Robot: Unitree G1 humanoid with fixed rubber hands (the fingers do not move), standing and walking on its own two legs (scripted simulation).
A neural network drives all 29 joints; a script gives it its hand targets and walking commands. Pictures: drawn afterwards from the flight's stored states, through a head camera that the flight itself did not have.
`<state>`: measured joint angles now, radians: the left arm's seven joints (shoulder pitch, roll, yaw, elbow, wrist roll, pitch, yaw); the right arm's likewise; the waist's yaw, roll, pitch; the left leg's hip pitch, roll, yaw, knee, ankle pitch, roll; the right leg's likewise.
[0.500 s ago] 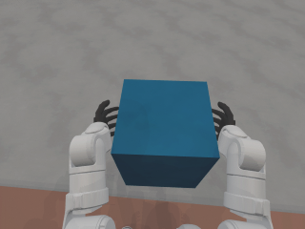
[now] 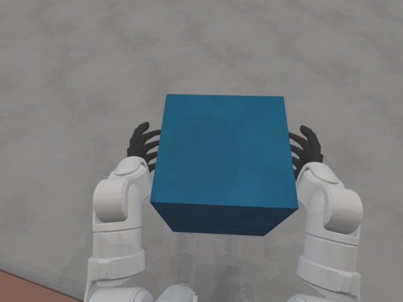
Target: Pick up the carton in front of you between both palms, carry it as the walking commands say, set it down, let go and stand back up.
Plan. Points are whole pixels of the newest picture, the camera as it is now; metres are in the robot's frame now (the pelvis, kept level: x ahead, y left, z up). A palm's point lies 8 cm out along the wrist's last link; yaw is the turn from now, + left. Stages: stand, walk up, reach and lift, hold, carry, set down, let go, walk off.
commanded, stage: carry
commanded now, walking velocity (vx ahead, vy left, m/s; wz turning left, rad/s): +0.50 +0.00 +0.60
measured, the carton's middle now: (220, 173) +0.36 +0.04 +0.02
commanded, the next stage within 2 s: none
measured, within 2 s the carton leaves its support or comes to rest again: neither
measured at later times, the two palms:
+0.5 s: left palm (177, 84) +0.68 +0.21 -0.04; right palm (275, 82) +0.73 -0.09 -0.04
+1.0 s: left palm (143, 30) +0.89 +0.37 +0.01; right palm (223, 15) +1.03 +0.11 +0.00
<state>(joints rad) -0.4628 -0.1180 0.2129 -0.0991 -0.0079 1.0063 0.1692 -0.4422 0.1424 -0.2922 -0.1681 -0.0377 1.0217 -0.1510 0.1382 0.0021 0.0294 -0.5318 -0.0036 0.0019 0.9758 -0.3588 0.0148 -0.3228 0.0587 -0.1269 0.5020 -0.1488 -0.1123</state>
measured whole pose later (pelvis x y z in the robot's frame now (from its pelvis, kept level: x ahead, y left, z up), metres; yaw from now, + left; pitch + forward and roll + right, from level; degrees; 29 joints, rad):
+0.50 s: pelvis +0.37 +0.02 -0.10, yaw +12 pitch +7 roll +0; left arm -0.41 -0.18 0.31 -0.10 0.06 0.99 0.15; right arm -0.50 0.10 -0.24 0.03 0.03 0.96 -0.17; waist -0.11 0.01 0.02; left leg -0.28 -0.13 -0.02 0.61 -0.44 0.12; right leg -0.75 -0.07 0.03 0.83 -0.18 0.00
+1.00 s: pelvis +0.71 +0.11 -0.10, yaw +24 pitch +4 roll +2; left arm -0.18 -0.13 0.15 -0.32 0.00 1.07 0.15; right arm -0.20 0.14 -0.12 -0.32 -0.06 1.08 -0.15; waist 0.05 -0.01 -0.11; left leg -0.43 -0.03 0.23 0.46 -0.09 0.07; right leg -0.02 -0.16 -0.19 0.57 -0.48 0.06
